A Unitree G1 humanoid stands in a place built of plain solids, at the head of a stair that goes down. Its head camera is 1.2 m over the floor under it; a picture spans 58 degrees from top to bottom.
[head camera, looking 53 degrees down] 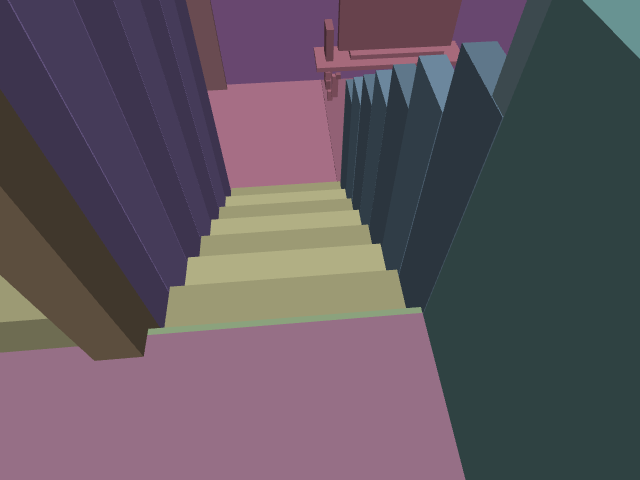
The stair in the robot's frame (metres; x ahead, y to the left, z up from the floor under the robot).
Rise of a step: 0.18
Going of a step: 0.25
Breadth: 0.85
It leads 5 degrees to the left of straight ahead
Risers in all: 8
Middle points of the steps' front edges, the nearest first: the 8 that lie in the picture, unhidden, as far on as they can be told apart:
0.61 0.11 0.00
0.86 0.13 -0.17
1.11 0.15 -0.35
1.37 0.18 -0.53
1.62 0.20 -0.70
1.87 0.22 -0.88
2.12 0.24 -1.06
2.38 0.27 -1.23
